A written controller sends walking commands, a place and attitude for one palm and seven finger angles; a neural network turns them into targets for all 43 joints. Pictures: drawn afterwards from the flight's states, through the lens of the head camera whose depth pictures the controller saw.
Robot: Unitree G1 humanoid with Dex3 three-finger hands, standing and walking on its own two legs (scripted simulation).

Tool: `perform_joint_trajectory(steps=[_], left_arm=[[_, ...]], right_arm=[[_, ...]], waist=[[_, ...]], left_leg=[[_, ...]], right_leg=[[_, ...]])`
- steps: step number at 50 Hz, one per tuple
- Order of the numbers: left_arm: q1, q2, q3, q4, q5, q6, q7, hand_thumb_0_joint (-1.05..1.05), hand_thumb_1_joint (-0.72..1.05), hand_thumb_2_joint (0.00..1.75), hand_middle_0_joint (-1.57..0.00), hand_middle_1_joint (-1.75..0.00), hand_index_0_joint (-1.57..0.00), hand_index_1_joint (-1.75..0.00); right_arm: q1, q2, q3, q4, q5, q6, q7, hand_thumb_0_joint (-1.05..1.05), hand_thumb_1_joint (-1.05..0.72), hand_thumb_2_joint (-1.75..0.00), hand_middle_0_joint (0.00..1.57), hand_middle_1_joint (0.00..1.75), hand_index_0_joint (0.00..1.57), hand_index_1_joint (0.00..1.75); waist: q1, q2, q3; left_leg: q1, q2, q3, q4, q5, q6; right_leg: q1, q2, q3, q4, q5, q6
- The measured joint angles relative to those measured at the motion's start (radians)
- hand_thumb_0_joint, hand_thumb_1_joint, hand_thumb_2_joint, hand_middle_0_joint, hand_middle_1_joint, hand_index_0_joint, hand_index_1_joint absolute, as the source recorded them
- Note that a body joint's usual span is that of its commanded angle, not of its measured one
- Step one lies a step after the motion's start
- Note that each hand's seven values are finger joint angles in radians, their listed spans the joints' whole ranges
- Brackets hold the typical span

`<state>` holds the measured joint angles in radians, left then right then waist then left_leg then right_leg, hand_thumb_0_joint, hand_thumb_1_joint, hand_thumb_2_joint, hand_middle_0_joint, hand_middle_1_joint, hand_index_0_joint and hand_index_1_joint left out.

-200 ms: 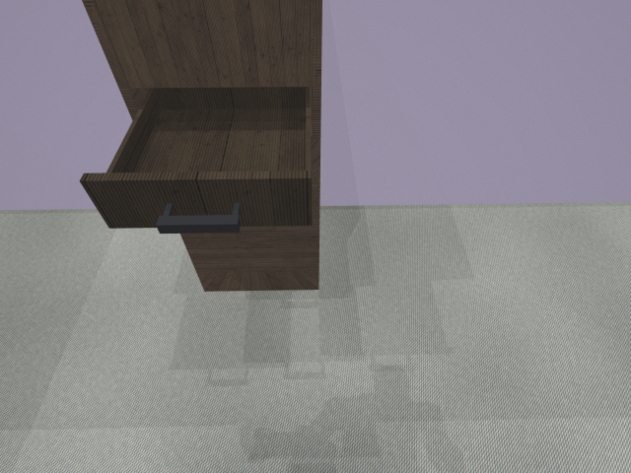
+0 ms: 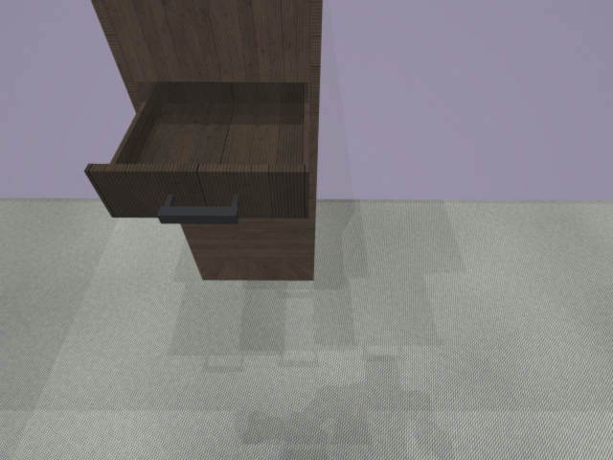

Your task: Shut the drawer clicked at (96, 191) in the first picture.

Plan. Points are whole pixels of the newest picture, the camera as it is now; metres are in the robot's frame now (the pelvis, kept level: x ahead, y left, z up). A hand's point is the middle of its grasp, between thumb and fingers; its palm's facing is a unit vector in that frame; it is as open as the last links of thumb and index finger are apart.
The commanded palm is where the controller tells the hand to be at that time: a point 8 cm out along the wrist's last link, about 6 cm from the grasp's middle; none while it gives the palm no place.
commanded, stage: turn or walk to find it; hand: left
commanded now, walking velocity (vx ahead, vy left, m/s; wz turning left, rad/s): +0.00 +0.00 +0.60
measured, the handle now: (201, 207) +0.52 +0.21 -0.02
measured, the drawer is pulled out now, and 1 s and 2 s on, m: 0.30 0.30 0.30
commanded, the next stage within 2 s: stand and wait in 0.24 s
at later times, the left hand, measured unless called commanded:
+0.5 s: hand out of the picture -0.01 +0.21 -0.18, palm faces +0.20 -0.95 -0.25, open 7.4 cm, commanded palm none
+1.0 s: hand out of the picture +0.01 +0.16 -0.19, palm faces +0.26 -0.94 -0.21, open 7.3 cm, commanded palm none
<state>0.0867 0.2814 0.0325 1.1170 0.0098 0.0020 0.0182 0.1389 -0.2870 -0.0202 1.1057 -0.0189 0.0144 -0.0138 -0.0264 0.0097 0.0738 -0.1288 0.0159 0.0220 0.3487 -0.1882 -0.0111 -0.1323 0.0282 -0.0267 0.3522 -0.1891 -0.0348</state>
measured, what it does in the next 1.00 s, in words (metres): steps on the spot: right foot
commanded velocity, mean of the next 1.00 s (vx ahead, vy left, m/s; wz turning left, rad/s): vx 0.00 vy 0.00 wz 0.20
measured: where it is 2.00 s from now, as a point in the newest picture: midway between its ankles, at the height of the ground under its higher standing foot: outside the picture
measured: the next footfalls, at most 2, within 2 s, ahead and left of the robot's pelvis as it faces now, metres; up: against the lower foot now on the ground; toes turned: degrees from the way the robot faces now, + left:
right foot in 0.56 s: +0.05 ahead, -0.12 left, +0.00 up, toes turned +9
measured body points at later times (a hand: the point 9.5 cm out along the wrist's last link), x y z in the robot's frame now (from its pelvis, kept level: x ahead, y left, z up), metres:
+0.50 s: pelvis -0.01 +0.01 -0.01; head +0.04 +0.01 +0.44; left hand -0.02 +0.26 -0.16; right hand +0.05 -0.21 -0.17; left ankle +0.00 +0.12 -0.75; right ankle +0.00 -0.13 -0.72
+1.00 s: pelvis +0.01 -0.03 -0.01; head +0.04 -0.02 +0.44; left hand +0.00 +0.21 -0.17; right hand +0.06 -0.25 -0.17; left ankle +0.00 +0.12 -0.75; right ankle +0.01 -0.13 -0.75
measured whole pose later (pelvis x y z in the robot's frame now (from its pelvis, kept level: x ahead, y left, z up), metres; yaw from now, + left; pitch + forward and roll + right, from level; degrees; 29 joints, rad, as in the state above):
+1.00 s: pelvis +0.01 -0.03 -0.01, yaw +13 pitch -2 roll +0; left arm 0.18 0.16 0.05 1.09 0.01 0.02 0.03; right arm 0.24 -0.15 -0.04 1.11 -0.02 0.04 -0.03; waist -0.02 0.01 0.10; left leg -0.24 0.03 -0.07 0.52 -0.25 -0.05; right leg -0.16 0.02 -0.08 0.50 -0.31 -0.04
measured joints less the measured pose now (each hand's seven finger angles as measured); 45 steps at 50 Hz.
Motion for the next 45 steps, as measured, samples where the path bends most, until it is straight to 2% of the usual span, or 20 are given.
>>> perform_joint_trajectory(steps=[6, 10, 11, 12, 13, 15, 17, 19, 24, 28, 33, 38, 45], left_arm=[[0.006, -0.040, 0.008, -0.048, 0.004, 0.018, 0.006, 0.01, 0.90, 0.90, -0.20, -0.30, -0.20, -0.30], [0.024, -0.063, 0.018, -0.078, 0.014, 0.026, 0.010, 0.01, 0.90, 0.90, -0.21, -0.30, -0.20, -0.30], [0.031, -0.065, 0.020, -0.084, 0.014, 0.028, 0.010, 0.01, 0.90, 0.90, -0.21, -0.30, -0.21, -0.30], [0.038, -0.068, 0.023, -0.091, 0.012, 0.033, 0.008, 0.01, 0.90, 0.90, -0.21, -0.30, -0.21, -0.30], [0.043, -0.069, 0.026, -0.096, 0.010, 0.041, 0.008, 0.01, 0.90, 0.90, -0.21, -0.30, -0.21, -0.30], [0.051, -0.069, 0.032, -0.098, 0.011, 0.057, 0.009, 0.01, 0.90, 0.90, -0.21, -0.30, -0.20, -0.30], [0.056, -0.070, 0.037, -0.094, 0.013, 0.062, 0.007, 0.01, 0.90, 0.90, -0.21, -0.30, -0.20, -0.30], [0.065, -0.072, 0.038, -0.093, 0.012, 0.058, 0.005, 0.01, 0.90, 0.90, -0.20, -0.30, -0.20, -0.30], [0.095, -0.084, 0.027, -0.082, 0.009, 0.047, 0.006, 0.01, 0.91, 0.90, -0.20, -0.30, -0.20, -0.30], [0.126, -0.087, 0.017, -0.063, 0.010, 0.024, 0.011, 0.01, 0.91, 0.90, -0.20, -0.30, -0.20, -0.30], [0.143, -0.127, -0.003, -0.011, 0.008, 0.019, 0.010, 0.01, 0.91, 0.90, -0.20, -0.30, -0.20, -0.30], [0.134, -0.145, -0.009, 0.016, 0.002, 0.020, 0.011, 0.01, 0.91, 0.90, -0.20, -0.30, -0.20, -0.30], [0.113, -0.127, 0.004, 0.006, -0.002, 0.017, 0.014, 0.02, 0.92, 0.90, -0.21, -0.30, -0.21, -0.30]], right_arm=[[0.025, 0.036, -0.011, -0.032, 0.002, 0.029, 0.006, 0.00, -0.90, -0.90, 0.20, 0.30, 0.20, 0.30], [0.047, 0.072, -0.024, -0.060, 0.005, 0.045, 0.011, 0.01, -0.90, -0.90, 0.20, 0.30, 0.20, 0.30], [0.056, 0.081, -0.025, -0.068, 0.006, 0.045, 0.013, 0.01, -0.90, -0.90, 0.20, 0.30, 0.20, 0.30], [0.067, 0.088, -0.026, -0.077, 0.004, 0.040, 0.015, 0.01, -0.90, -0.90, 0.20, 0.30, 0.20, 0.30], [0.073, 0.097, -0.026, -0.083, -0.003, 0.036, 0.015, 0.00, -0.90, -0.90, 0.20, 0.30, 0.20, 0.30], [0.083, 0.116, -0.022, -0.090, -0.012, 0.031, 0.011, 0.00, -0.90, -0.90, 0.20, 0.30, 0.20, 0.30], [0.092, 0.132, -0.017, -0.091, -0.014, 0.026, 0.002, 0.00, -0.90, -0.89, 0.20, 0.30, 0.20, 0.30], [0.096, 0.143, -0.013, -0.087, -0.013, 0.020, -0.005, 0.00, -0.90, -0.89, 0.20, 0.30, 0.20, 0.30], [0.093, 0.143, -0.015, -0.070, -0.013, 0.015, -0.017, 0.01, -0.91, -0.89, 0.21, 0.30, 0.20, 0.30], [0.091, 0.136, -0.021, -0.057, 0.000, 0.014, -0.014, 0.01, -0.92, -0.89, 0.20, 0.30, 0.20, 0.30], [0.071, 0.110, -0.025, -0.036, 0.003, 0.019, -0.008, 0.01, -0.91, -0.89, 0.20, 0.30, 0.20, 0.30], [0.072, 0.115, -0.015, -0.002, 0.004, 0.007, -0.015, 0.01, -0.91, -0.90, 0.20, 0.30, 0.20, 0.30], [0.087, 0.137, -0.009, 0.010, 0.003, 0.012, -0.018, 0.00, -0.91, -0.90, 0.20, 0.30, 0.20, 0.30]], waist=[[0.000, 0.011, 0.015], [-0.008, 0.001, 0.045], [-0.009, -0.006, 0.048], [-0.010, -0.012, 0.047], [-0.005, -0.022, 0.049], [0.003, -0.036, 0.050], [0.009, -0.042, 0.048], [0.016, -0.037, 0.048], [0.019, -0.009, 0.042], [0.027, -0.018, 0.027], [0.004, 0.023, 0.033], [0.011, 0.010, 0.021], [0.009, -0.002, 0.015]], left_leg=[[-0.086, -0.013, -0.048, 0.136, -0.051, 0.001], [-0.140, -0.002, -0.008, 0.286, -0.193, -0.009], [-0.134, 0.001, 0.001, 0.262, -0.161, -0.005], [-0.138, -0.001, 0.007, 0.241, -0.063, 0.009], [-0.149, -0.013, 0.009, 0.252, -0.046, 0.025], [-0.152, -0.031, 0.011, 0.240, -0.074, 0.045], [-0.147, -0.043, 0.006, 0.194, -0.064, 0.049], [-0.137, -0.047, -0.003, 0.141, -0.028, 0.047], [-0.123, -0.038, -0.023, 0.074, 0.013, 0.036], [-0.148, -0.043, -0.015, 0.124, -0.014, 0.011], [-0.122, -0.007, -0.034, 0.139, -0.031, -0.008], [-0.081, 0.011, -0.035, 0.102, -0.026, -0.024], [-0.079, 0.024, -0.059, 0.101, -0.026, -0.038]], right_leg=[[-0.043, -0.016, -0.056, 0.091, -0.053, -0.001], [-0.054, -0.043, -0.105, 0.164, -0.098, 0.005], [-0.062, -0.054, -0.114, 0.192, -0.113, 0.011], [-0.080, -0.068, -0.124, 0.229, -0.132, 0.019], [-0.109, -0.077, -0.111, 0.294, -0.195, 0.034], [-0.184, -0.070, -0.047, 0.463, -0.279, 0.044], [-0.243, -0.064, 0.000, 0.583, -0.263, 0.051], [-0.269, -0.066, 0.017, 0.617, -0.240, 0.059], [-0.217, -0.072, 0.016, 0.434, -0.244, 0.062], [-0.112, -0.074, 0.028, 0.167, -0.112, 0.044], [-0.081, -0.039, 0.007, 0.170, -0.104, 0.023], [-0.040, -0.021, 0.006, 0.128, -0.093, 0.014], [-0.020, -0.007, -0.017, 0.105, -0.089, -0.001]])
